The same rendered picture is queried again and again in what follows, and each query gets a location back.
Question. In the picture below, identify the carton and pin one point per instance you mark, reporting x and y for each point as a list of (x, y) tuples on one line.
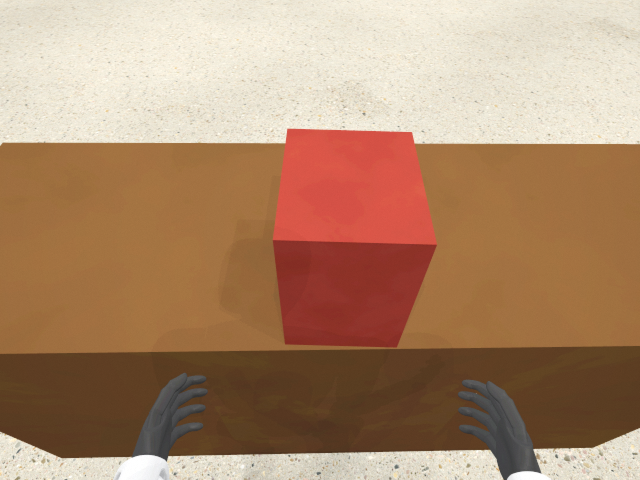
[(353, 236)]

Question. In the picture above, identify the left robot forearm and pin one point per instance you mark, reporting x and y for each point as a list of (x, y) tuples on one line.
[(143, 467)]

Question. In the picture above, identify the pedestal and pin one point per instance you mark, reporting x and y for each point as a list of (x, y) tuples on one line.
[(125, 265)]

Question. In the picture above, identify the left robot hand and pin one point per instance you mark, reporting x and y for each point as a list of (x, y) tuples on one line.
[(159, 433)]

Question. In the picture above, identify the right robot hand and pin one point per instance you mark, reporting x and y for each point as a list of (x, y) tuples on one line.
[(507, 438)]

